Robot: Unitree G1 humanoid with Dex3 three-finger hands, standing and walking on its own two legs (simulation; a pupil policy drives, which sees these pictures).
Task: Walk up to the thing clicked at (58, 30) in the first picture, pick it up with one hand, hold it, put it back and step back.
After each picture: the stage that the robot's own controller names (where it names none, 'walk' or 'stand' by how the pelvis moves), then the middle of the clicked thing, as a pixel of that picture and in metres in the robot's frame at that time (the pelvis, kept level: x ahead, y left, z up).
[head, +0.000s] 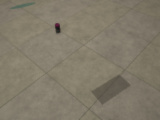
stand; (57, 28) +1.73 +0.34 -0.72
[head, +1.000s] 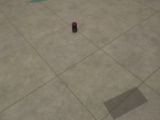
walk; (74, 27) +1.61 +0.20 -0.71
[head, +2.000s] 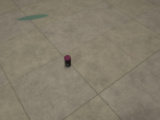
walk; (67, 61) +1.04 +0.20 -0.70
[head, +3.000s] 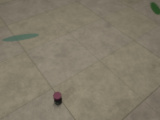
walk; (57, 98) +0.65 +0.21 -0.70
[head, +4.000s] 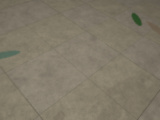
walk; out of the picture +0.46 +0.19 -0.71
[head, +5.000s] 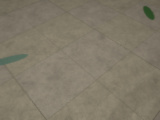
stand; out of the picture +0.39 +0.22 -0.72
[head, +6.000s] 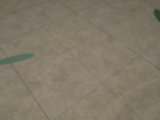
stand; out of the picture +0.37 +0.20 -0.71
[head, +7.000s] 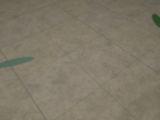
stand; out of the picture +0.39 +0.21 -0.72
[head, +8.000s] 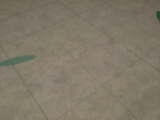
stand; out of the picture +0.37 +0.21 -0.73
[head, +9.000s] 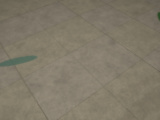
stand; out of the picture +0.37 +0.21 -0.73
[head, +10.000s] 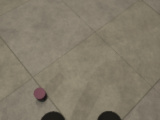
go down; (41, 95) +0.40 +0.22 -0.52
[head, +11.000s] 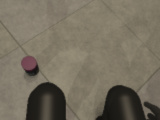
go down; (30, 66) +0.44 +0.25 -0.31
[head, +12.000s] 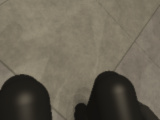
close in; out of the picture +0.42 +0.28 -0.24
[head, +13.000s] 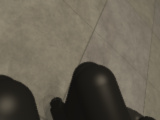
close; out of the picture +0.41 +0.30 -0.22
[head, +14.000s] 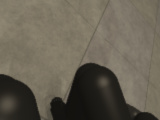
lift; out of the picture +0.40 +0.31 -0.22
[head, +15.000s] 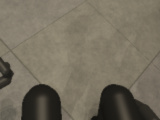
lift; (44, 104) +0.29 +0.15 -0.33
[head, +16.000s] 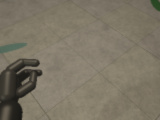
close; out of the picture +0.25 +0.07 -0.67
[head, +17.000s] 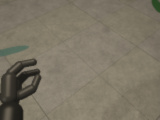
close; out of the picture +0.25 +0.07 -0.70
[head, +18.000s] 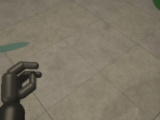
stand; out of the picture +0.27 +0.07 -0.69
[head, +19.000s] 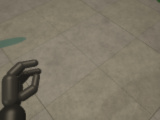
stand; out of the picture +0.26 +0.08 -0.68
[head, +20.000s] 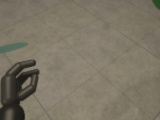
stand; out of the picture +0.25 +0.09 -0.69
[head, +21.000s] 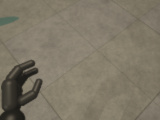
crouch; out of the picture +0.25 +0.10 -0.61
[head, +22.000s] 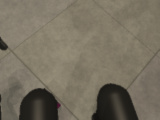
crouch; (47, 101) +0.30 +0.13 -0.36
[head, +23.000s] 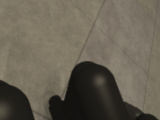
lower; out of the picture +0.28 +0.17 -0.25
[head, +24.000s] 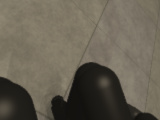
lower; out of the picture +0.27 +0.17 -0.24
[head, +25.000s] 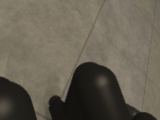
lower; out of the picture +0.27 +0.18 -0.25
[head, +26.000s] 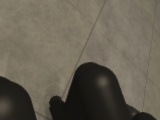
lower; out of the picture +0.27 +0.18 -0.25
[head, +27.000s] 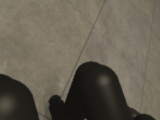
loosen; out of the picture +0.27 +0.18 -0.25
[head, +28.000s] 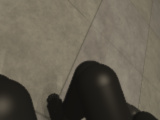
withdraw; out of the picture +0.27 +0.18 -0.25
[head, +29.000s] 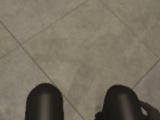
walk; (50, 100) +0.29 +0.14 -0.36
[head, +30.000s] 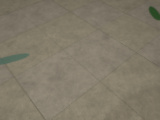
stand; out of the picture +0.21 +0.11 -0.68
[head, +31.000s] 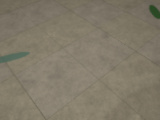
stand; out of the picture +0.22 +0.13 -0.69
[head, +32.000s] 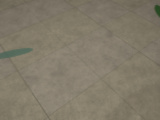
stand; out of the picture +0.21 +0.13 -0.71
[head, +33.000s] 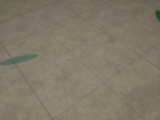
walk; out of the picture +0.24 +0.12 -0.75
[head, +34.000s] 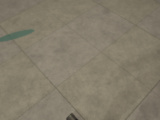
walk; out of the picture +0.39 +0.11 -0.74
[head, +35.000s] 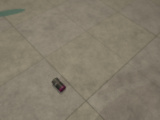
walk; (58, 84) +0.69 +0.16 -0.73
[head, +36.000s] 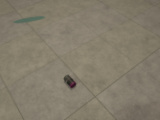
stand; (69, 81) +0.83 +0.15 -0.73
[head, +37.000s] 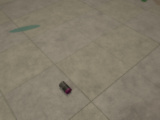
stand; (65, 87) +0.83 +0.18 -0.75
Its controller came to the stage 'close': yes
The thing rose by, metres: 0.01
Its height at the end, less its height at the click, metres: -0.02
